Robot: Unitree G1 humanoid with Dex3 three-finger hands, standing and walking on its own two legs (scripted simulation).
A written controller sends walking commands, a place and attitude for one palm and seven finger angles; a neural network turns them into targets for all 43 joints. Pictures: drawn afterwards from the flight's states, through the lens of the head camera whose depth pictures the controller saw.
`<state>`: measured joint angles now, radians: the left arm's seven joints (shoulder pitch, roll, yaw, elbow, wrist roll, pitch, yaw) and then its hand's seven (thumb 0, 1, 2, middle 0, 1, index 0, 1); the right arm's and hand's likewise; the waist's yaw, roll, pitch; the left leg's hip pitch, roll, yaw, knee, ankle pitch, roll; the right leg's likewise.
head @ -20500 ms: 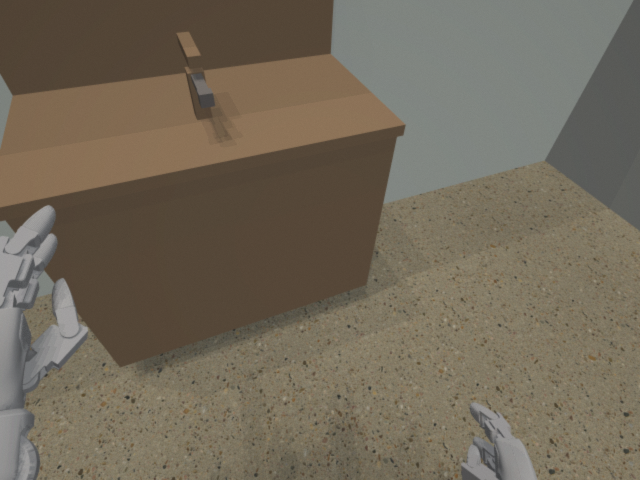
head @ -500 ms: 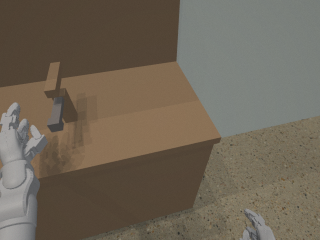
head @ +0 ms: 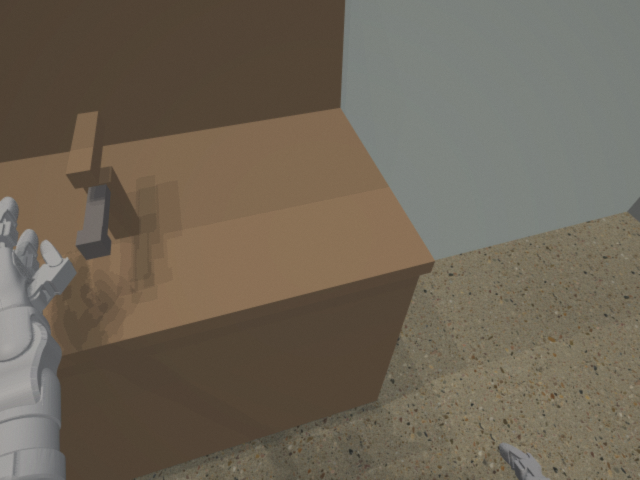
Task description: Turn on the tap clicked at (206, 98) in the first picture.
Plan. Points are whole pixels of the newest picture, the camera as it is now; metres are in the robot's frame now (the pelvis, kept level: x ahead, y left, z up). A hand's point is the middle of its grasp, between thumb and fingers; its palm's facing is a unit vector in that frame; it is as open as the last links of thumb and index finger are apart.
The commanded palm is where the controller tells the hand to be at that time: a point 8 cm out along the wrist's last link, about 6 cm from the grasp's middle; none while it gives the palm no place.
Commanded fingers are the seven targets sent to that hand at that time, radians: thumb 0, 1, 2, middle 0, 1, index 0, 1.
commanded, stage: reach beside the lever's end, fingers flat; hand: left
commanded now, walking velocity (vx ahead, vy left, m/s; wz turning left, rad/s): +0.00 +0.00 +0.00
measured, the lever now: (94, 243) +0.36 +0.30 +0.11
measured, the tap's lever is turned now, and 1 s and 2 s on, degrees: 0 9 32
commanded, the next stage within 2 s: push the lever round in 0.10 s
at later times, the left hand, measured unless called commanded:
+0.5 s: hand (78, 259) +0.34 +0.31 +0.11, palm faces +0.53 -0.84 -0.08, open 7.8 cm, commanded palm +0.29 +0.34 +0.11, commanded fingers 0.00 0.90 0.90 -0.15 -0.15 -0.15 -0.15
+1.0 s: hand (102, 257) +0.34 +0.28 +0.11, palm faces +0.53 -0.84 -0.08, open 7.8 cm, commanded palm +0.30 +0.31 +0.11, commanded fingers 0.00 0.90 0.90 -0.15 -0.15 -0.15 -0.15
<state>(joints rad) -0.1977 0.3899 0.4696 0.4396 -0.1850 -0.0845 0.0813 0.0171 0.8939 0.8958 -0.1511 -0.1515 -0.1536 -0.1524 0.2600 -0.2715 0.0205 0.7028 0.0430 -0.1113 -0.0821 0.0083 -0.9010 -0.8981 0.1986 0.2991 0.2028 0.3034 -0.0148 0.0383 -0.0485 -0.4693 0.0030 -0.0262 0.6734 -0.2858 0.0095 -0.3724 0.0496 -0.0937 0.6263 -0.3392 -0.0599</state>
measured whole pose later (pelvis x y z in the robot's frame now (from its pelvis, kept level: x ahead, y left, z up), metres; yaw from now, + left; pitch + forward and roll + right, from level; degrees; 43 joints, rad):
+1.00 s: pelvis +0.01 +0.00 +0.00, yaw +0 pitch +4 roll -1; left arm -0.18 0.29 0.35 0.31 -0.15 -0.05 0.19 0.02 0.91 0.90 -0.15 -0.15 -0.15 -0.15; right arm 0.22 -0.26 0.02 0.69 0.03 -0.08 -0.06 0.01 -0.90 -0.90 0.20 0.30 0.20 0.30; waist 0.00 0.04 -0.06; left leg -0.45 -0.01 -0.03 0.68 -0.30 0.01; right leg -0.35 0.04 -0.10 0.63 -0.35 -0.06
